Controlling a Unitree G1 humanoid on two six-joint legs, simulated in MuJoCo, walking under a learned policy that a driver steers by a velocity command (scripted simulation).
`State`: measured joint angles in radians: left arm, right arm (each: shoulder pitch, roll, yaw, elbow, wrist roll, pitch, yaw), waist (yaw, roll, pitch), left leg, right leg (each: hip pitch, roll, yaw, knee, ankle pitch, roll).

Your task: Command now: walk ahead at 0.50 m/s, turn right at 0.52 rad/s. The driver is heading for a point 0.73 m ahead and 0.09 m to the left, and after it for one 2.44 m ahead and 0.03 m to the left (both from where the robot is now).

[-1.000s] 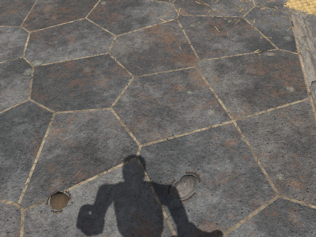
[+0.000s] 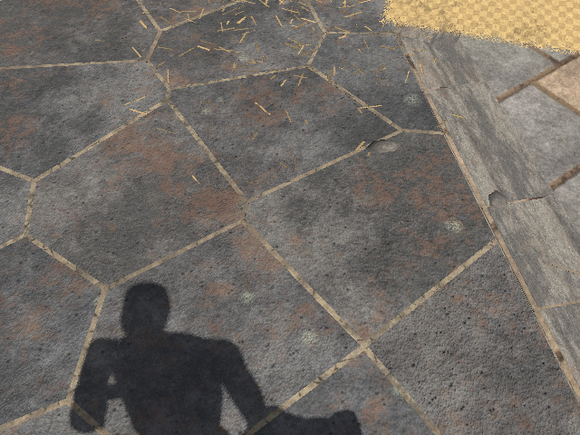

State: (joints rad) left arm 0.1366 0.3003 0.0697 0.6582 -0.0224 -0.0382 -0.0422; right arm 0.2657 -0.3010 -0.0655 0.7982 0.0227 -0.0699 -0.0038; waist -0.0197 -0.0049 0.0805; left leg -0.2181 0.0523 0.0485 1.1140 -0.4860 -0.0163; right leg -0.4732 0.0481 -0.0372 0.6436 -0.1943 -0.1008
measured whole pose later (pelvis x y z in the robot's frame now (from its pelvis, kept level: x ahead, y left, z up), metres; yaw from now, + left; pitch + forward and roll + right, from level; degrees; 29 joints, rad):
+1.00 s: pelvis +0.60 +0.06 +0.01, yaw +13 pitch +2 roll +0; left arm 0.11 0.28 0.04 0.68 0.00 -0.12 -0.03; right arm 0.35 -0.31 -0.05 0.77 0.00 -0.04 -0.01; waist -0.05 0.02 0.00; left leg -0.13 -0.07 -0.13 0.75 -0.45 0.04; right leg -0.46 0.04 -0.01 0.53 -0.14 -0.05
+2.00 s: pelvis +1.11 +0.04 +0.01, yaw -13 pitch +2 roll +1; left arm 0.08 0.26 0.03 0.62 0.00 -0.05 -0.03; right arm 0.37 -0.30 -0.05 0.89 0.04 -0.07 0.01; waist -0.06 0.00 0.05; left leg -0.23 0.05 -0.01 1.01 -0.48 0.00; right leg -0.45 -0.01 -0.04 0.59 -0.18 -0.05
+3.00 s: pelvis +1.69 +0.03 +0.00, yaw +6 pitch +2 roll +1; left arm 0.10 0.27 0.04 0.73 -0.01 -0.09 -0.05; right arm 0.33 -0.31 -0.07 0.82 0.00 -0.04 -0.02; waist -0.04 0.00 0.01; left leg 0.03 -0.04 -0.01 0.48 -0.48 0.04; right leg -0.50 0.02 -0.03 0.53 -0.08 -0.07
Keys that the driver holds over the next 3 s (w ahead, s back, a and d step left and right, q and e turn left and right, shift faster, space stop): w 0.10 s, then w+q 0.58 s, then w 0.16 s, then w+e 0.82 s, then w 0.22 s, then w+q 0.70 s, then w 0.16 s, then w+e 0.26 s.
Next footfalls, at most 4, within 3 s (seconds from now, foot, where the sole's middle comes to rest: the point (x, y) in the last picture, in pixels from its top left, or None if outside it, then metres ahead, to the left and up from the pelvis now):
0.46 left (239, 425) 0.45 0.14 -0.76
0.96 right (304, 298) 0.75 -0.01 -0.76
1.44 left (213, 227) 0.98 0.24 -0.76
1.92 right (323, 162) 1.21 -0.08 -0.76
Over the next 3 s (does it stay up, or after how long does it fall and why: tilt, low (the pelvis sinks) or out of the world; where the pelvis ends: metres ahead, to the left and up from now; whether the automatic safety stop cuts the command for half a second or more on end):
stays up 1.69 0.03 0.00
